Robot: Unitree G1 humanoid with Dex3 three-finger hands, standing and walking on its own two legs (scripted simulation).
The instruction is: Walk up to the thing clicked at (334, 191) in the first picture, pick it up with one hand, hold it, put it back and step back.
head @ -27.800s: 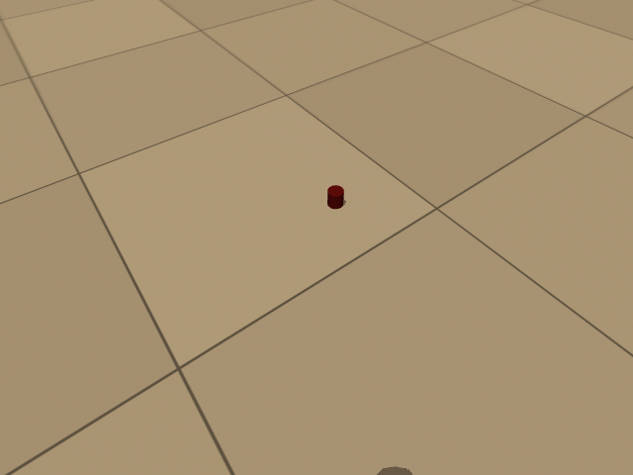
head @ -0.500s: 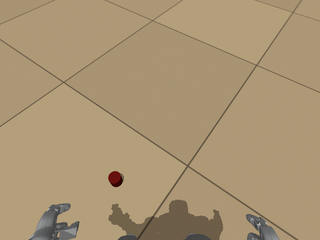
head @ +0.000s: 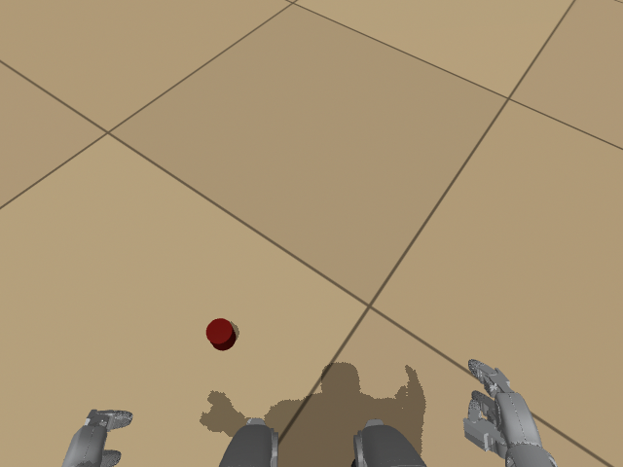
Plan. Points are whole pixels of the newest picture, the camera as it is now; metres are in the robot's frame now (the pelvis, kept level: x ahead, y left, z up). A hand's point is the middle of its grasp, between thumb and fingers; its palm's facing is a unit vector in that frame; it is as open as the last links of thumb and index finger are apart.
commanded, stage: rise first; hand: left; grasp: from above
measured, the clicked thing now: (221, 334) +0.46 +0.25 -0.66
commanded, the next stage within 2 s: none
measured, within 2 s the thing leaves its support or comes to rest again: neither
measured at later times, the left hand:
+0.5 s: hand out of the picture +0.12 +0.26 -0.17, palm faces -0.17 -0.85 -0.50, open 14.2 cm
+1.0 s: hand (163, 400) +0.25 +0.29 -0.36, palm faces -0.44 -0.42 -0.79, open 14.1 cm
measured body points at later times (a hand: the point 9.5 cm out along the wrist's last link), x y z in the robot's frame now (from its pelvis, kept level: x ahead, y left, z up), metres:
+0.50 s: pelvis -0.02 +0.00 -0.04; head +0.10 +0.02 +0.39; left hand +0.13 +0.30 -0.14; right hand +0.16 -0.25 -0.13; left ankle +0.00 +0.12 -0.67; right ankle -0.01 -0.15 -0.67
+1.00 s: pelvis -0.07 -0.01 -0.22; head +0.13 +0.00 +0.18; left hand +0.27 +0.31 -0.31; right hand +0.10 -0.29 -0.35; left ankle +0.00 +0.12 -0.67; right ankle -0.01 -0.15 -0.67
